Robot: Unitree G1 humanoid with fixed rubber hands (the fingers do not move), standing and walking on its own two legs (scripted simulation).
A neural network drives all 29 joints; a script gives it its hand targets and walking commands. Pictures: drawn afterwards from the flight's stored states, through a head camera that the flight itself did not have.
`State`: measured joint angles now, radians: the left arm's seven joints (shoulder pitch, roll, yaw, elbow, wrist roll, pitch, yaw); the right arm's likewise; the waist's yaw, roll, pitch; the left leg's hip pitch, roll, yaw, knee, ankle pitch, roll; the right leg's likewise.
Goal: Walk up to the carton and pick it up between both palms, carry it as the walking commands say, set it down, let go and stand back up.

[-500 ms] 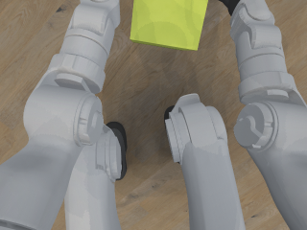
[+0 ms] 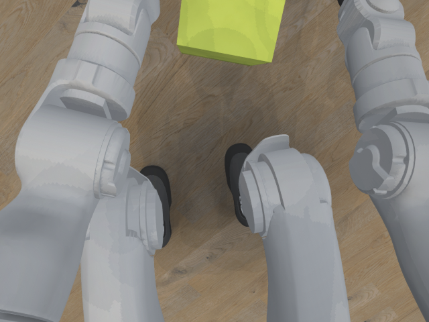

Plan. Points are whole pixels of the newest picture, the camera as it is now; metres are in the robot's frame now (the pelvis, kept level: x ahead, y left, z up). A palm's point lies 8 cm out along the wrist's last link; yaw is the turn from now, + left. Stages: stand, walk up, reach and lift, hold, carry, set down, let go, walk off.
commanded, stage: set down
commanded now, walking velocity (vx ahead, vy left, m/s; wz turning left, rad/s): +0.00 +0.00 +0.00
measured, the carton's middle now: out of the picture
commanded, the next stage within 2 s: let go in 1.48 s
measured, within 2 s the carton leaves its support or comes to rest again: neither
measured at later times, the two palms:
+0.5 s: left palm out of the picture +0.59 +0.00 -0.04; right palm out of the picture +0.51 -0.28 -0.05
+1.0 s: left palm out of the picture +0.59 +0.01 +0.10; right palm out of the picture +0.50 -0.29 +0.10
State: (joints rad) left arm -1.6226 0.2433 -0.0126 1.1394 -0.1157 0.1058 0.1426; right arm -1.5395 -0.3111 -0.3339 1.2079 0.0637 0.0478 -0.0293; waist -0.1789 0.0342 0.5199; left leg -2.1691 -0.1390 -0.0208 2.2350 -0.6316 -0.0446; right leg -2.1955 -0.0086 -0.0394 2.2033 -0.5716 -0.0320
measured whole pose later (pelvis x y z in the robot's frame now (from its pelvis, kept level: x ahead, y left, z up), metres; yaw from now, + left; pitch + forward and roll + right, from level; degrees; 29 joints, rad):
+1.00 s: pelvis +0.03 +0.00 +0.19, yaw -2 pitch +42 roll +2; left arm -1.30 0.16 0.18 0.91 0.08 0.23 0.19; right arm -1.20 -0.20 -0.39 0.85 0.00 0.18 -0.05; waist -0.16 0.05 0.05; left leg -1.75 -0.11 -0.04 1.53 -0.51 -0.03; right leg -1.81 0.06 0.04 1.51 -0.44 -0.01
